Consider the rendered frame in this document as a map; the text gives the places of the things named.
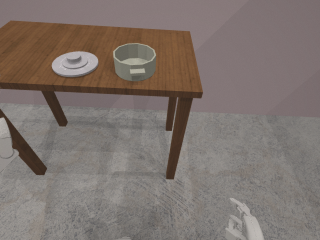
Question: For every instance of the robot left hand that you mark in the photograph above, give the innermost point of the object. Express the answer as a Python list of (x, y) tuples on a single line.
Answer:
[(7, 153)]

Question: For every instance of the pot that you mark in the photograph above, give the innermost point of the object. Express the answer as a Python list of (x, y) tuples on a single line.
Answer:
[(134, 61)]

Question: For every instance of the knob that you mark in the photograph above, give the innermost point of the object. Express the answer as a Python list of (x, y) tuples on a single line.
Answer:
[(73, 57)]

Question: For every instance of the robot right hand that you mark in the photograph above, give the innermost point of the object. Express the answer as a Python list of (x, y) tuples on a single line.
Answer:
[(247, 229)]

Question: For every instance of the lid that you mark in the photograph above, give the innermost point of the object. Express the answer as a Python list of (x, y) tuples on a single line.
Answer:
[(88, 63)]

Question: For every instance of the table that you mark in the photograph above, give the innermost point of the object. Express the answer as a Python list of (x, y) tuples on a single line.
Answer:
[(28, 49)]

